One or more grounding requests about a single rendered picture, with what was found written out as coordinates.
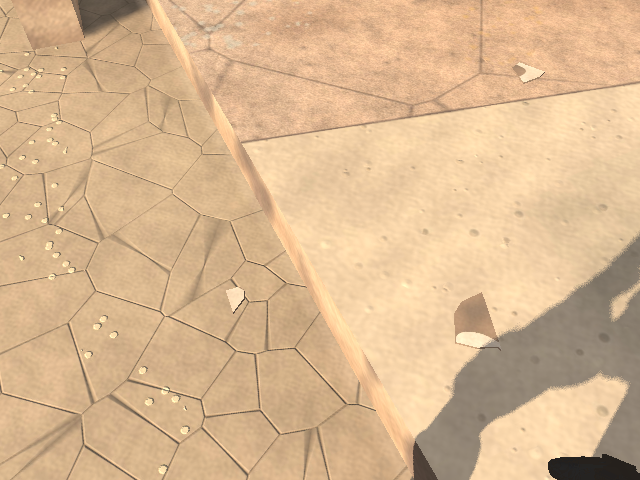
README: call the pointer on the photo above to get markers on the robot right hand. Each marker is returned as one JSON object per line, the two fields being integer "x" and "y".
{"x": 592, "y": 468}

